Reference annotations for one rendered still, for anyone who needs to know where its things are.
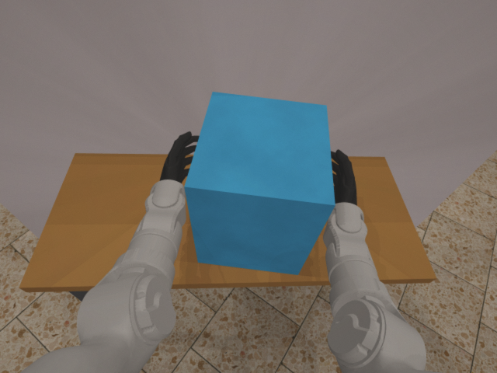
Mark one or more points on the right robot hand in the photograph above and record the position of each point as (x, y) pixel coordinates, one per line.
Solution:
(344, 179)

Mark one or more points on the right robot forearm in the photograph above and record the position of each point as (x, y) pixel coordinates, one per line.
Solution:
(351, 270)

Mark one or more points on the robot left upper arm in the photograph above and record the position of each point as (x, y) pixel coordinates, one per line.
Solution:
(120, 325)

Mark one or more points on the table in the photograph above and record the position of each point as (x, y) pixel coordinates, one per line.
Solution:
(102, 201)

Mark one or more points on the left robot forearm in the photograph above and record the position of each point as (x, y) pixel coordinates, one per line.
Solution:
(155, 244)

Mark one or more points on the robot right upper arm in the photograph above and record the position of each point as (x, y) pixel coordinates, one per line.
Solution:
(366, 338)

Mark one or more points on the left robot hand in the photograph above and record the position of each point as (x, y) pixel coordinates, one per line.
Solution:
(174, 167)

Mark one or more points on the carton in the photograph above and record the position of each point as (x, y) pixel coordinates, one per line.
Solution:
(260, 186)

